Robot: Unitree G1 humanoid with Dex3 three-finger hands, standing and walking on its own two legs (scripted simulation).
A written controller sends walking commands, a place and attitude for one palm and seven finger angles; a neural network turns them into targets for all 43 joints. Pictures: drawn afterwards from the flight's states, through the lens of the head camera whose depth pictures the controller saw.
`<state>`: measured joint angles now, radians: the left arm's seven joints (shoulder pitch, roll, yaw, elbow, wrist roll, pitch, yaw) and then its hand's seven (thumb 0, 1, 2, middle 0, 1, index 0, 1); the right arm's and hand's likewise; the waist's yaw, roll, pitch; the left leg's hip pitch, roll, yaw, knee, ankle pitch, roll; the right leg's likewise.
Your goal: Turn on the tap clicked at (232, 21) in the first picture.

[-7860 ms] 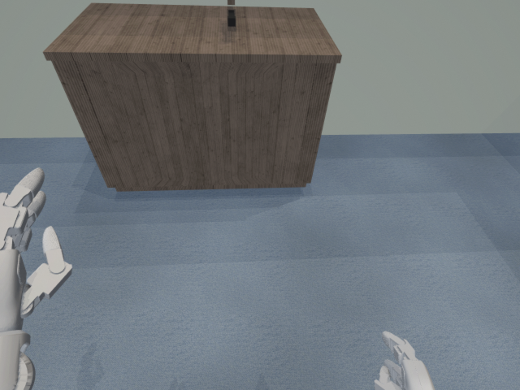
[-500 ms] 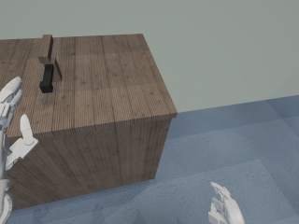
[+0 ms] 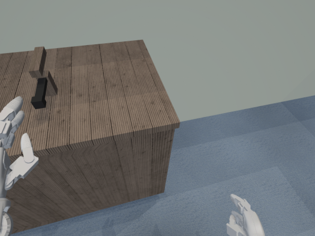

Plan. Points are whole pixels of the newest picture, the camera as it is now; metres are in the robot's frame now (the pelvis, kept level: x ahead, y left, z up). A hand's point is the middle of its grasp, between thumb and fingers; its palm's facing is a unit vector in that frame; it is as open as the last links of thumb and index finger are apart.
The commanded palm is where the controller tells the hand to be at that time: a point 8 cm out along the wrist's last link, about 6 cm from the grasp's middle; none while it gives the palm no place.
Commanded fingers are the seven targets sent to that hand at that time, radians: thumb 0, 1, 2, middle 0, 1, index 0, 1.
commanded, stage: look again from close up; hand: left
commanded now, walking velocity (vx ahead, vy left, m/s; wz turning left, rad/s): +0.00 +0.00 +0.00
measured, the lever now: (38, 102) +0.43 +0.39 +0.07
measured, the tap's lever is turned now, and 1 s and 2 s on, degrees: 0 0 0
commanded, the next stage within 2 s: shuffle to correct the standing spot in 0.24 s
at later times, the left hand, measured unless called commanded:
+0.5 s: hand (37, 169) +0.20 +0.24 +0.15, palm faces +0.37 -0.86 -0.36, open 7.4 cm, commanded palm +0.14 +0.28 +0.17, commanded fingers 0.00 0.90 0.90 -0.20 -0.30 -0.20 -0.30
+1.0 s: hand (37, 133) +0.26 +0.27 +0.16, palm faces +0.37 -0.84 -0.41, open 7.4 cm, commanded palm +0.21 +0.32 +0.17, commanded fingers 0.00 0.90 0.90 -0.20 -0.30 -0.20 -0.30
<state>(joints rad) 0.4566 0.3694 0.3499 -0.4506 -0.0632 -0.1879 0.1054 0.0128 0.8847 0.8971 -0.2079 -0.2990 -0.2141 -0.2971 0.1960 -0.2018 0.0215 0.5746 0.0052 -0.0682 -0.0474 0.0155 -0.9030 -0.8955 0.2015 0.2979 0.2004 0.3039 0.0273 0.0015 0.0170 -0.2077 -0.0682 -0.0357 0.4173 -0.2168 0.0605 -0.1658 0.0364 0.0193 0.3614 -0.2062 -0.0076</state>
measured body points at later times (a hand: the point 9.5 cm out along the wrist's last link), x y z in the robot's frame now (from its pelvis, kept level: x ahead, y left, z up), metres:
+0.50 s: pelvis -0.01 +0.00 +0.00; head -0.01 +0.01 +0.45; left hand +0.17 +0.29 +0.17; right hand +0.16 -0.24 -0.08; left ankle +0.00 +0.07 -0.74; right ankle -0.01 -0.12 -0.74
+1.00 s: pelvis +0.06 +0.03 -0.02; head +0.08 +0.05 +0.43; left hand +0.24 +0.31 +0.18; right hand +0.22 -0.20 -0.11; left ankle +0.04 +0.12 -0.69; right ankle +0.01 -0.10 -0.74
